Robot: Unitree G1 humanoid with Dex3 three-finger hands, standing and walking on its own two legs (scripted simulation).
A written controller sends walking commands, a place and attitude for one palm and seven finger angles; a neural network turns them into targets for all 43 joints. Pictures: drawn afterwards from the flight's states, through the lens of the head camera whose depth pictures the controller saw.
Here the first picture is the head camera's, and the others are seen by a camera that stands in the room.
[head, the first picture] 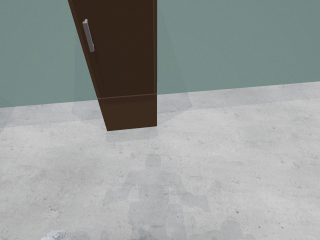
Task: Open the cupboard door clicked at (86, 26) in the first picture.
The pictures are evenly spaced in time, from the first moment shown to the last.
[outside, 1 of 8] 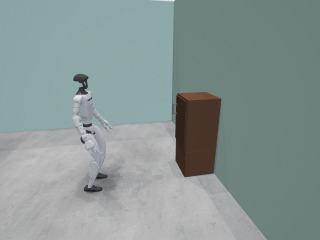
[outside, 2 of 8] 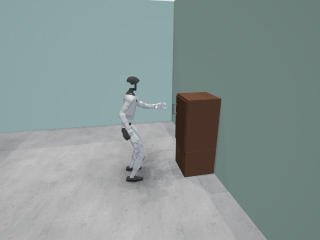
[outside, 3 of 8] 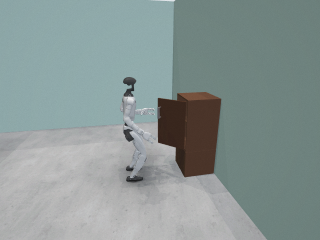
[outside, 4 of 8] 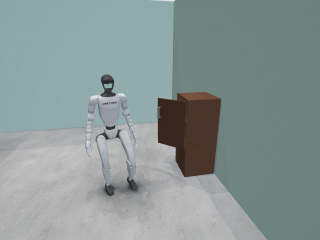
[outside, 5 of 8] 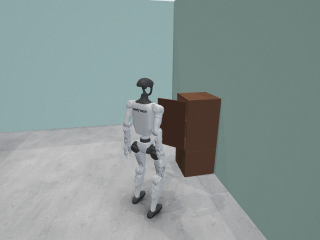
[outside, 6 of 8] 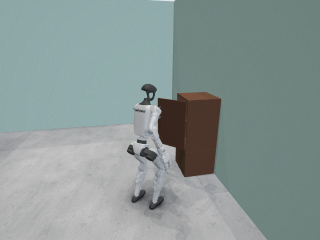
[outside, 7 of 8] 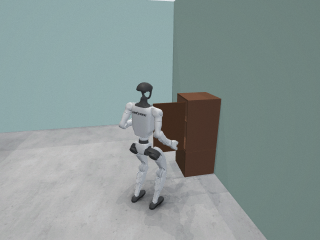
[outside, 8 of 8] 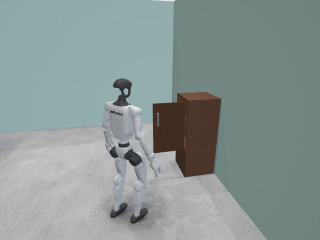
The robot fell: no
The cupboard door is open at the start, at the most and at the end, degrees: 0 92 91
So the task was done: yes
